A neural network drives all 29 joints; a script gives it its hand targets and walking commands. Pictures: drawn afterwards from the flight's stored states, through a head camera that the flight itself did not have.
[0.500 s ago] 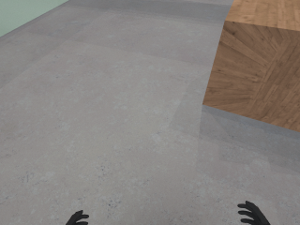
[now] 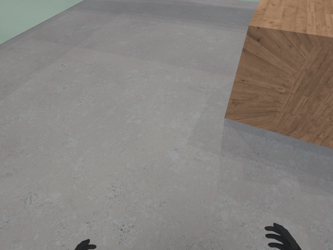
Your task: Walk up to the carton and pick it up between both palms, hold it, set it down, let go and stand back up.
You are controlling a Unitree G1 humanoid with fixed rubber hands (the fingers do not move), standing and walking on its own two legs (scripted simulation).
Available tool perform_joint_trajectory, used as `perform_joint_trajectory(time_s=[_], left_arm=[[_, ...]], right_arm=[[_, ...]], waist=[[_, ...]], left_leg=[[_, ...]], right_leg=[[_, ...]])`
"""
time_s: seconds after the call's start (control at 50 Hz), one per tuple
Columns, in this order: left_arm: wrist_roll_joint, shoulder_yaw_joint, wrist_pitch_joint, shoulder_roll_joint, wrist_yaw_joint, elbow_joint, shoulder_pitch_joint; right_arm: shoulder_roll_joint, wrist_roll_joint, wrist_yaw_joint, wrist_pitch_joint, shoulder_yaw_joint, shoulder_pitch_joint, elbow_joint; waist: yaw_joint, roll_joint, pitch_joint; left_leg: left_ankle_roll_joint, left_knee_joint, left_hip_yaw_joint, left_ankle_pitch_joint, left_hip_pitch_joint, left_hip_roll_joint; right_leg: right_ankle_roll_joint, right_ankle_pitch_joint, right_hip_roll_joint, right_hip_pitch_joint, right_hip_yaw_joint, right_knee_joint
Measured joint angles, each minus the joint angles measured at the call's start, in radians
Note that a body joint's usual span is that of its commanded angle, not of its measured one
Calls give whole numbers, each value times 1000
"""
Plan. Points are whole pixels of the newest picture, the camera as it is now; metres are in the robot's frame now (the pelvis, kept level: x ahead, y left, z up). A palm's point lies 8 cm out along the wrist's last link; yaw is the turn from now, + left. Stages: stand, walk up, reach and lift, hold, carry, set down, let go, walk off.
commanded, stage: stand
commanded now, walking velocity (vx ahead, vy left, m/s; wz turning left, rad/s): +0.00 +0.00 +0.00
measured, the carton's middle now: out of the picture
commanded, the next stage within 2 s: walk up in 0.58 s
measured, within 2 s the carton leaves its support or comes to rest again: neither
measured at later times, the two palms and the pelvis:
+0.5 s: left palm out of the picture +0.10 +0.27 -0.11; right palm out of the picture +0.14 -0.26 -0.08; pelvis -0.01 +0.00 +0.00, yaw +0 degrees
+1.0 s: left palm out of the picture +0.14 +0.25 -0.08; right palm out of the picture +0.06 -0.35 -0.07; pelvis -0.02 -0.03 +0.00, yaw -8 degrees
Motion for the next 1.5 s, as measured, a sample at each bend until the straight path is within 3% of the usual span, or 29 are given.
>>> perform_joint_trajectory(time_s=[0.8, 0.96, 1.08, 1.14, 1.2, 1.28, 1.36, 1.42, 1.44, 1.46, 1.5], left_arm=[[0, 0, -1, 4, 0, 51, 0], [16, 0, 46, 90, -102, -52, 6], [16, 0, 46, 147, -140, -105, 6], [16, 3, 23, 150, -138, -115, 6], [16, 3, 19, 147, -121, -92, 14], [16, 3, 24, 147, -106, -65, 30], [16, 3, 28, 147, -106, -77, 30], [16, 3, 42, 147, -106, -130, 20], [16, 3, 47, 147, -106, -153, 15], [16, 3, 50, 151, -106, -172, 4], [16, 3, 52, 156, -106, -181, -6]], right_arm=[[-7, 0, -2, -3, 0, 0, 37], [-94, 0, -30, -70, -29, 50, 37], [-184, 0, -35, -76, -60, 110, 37], [-203, 0, -30, -75, -67, 106, 39], [-199, 0, -17, -54, -67, 104, 45], [-200, 0, -3, -29, -67, 99, 49], [-200, 0, 4, -23, -67, 126, 60], [-205, 0, -5, -26, -68, 189, 59], [-215, 0, -15, -30, -69, 206, 59], [-219, 0, -29, -32, -71, 214, 61], [-210, 0, -50, -32, -71, 214, 65]], waist=[[0, 0, -6], [-1, -10, -7], [0, -18, -25], [1, -3, 6], [1, -1, 20], [0, 1, 17], [-1, 2, -12], [-4, -7, -32], [-5, -6, -20], [-7, -17, 4], [-6, -71, 45]], left_leg=[[0, 0, 0, 24, 0, 0], [0, -19, 85, 16, 11, 57], [-16, -22, 149, -14, 35, 122], [-17, 107, 121, -38, 19, 157], [-17, 340, 49, -55, -54, 121], [-17, 396, 44, -42, -94, 106], [-17, 278, 51, -24, -96, 106], [-11, -68, 122, -28, -21, 103], [-9, -243, 154, 31, 39, 102], [-7, -319, 167, 210, 62, 100], [-28, -249, 202, 241, 65, 91]], right_leg=[[-1, 24, 0, 0, 0, 0], [-13, -10, -4, -206, 3, 310], [-14, -11, -37, -222, 4, 128], [-42, 108, -13, -194, -19, 100], [-80, 79, 11, -142, -37, 90], [-58, 126, 52, -33, -43, -70], [-2, 216, 107, 52, -45, -278], [89, 266, 142, 56, -48, -357], [97, 265, 157, 20, -50, -292], [97, 219, 159, -39, -46, -143], [68, 152, 138, -131, -8, 158]])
